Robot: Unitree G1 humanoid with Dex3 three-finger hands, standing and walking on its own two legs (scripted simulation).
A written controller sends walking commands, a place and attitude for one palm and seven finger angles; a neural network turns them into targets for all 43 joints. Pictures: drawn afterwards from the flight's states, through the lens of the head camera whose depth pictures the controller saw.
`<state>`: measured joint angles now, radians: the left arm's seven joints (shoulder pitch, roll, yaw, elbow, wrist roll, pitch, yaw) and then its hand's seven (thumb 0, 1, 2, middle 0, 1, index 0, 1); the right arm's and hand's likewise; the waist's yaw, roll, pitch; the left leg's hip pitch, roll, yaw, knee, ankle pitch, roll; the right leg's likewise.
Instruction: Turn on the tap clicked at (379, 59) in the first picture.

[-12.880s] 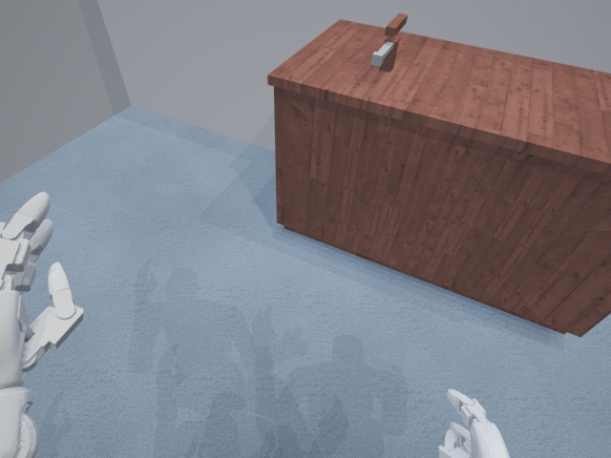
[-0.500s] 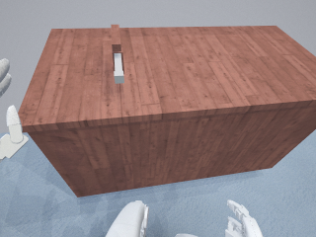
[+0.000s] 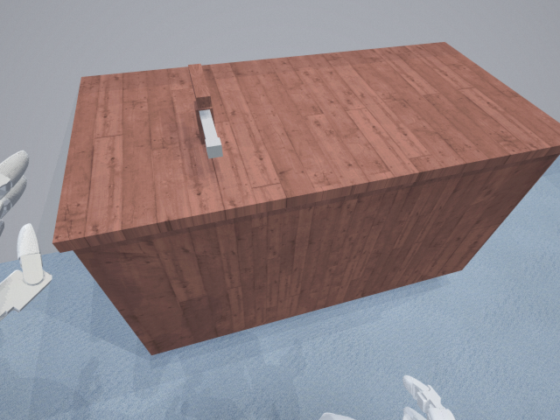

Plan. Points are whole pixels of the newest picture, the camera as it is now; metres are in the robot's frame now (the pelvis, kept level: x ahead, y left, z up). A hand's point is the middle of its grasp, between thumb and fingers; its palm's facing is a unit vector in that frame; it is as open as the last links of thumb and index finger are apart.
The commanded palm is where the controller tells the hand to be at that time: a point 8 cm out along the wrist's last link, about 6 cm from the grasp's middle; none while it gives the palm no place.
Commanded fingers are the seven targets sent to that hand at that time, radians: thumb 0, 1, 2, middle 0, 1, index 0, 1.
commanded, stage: come to a stop and stand still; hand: left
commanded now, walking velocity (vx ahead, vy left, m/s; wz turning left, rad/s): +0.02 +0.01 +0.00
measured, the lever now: (214, 148) +0.57 +0.16 +0.06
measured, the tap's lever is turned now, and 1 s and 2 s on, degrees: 0 0 0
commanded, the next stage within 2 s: look again from close up in 1.06 s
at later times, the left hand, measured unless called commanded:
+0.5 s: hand (83, 233) +0.26 +0.23 +0.19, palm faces +0.43 -0.77 -0.47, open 7.4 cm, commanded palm +0.20 +0.25 +0.17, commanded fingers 0.00 0.90 0.90 -0.20 -0.30 -0.20 -0.30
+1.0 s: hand (98, 227) +0.29 +0.23 +0.16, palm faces +0.36 -0.85 -0.39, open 7.4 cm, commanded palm +0.23 +0.27 +0.17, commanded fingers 0.00 0.90 0.90 -0.20 -0.30 -0.20 -0.30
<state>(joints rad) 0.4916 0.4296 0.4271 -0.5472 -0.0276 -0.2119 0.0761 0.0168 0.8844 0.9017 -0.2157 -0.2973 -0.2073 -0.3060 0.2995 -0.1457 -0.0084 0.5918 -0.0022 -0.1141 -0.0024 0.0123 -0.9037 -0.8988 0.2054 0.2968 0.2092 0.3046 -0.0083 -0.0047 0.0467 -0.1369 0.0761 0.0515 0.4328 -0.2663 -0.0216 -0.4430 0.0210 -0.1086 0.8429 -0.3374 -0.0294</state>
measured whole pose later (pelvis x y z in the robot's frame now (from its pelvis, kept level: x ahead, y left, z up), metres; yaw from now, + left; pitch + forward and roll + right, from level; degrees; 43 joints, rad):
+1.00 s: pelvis +0.06 +0.00 +0.00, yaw -2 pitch -1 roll -1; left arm 0.47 0.37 0.36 -0.49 -0.06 -0.16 0.14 0.02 0.89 0.90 -0.21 -0.30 -0.21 -0.31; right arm 0.17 -0.20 0.02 0.56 0.02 -0.08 -0.04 0.01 -0.91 -0.90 0.20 0.30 0.21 0.30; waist 0.00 0.01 0.05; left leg -0.26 0.02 0.08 0.48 -0.21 0.03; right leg -0.13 0.01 -0.05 0.42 -0.28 -0.01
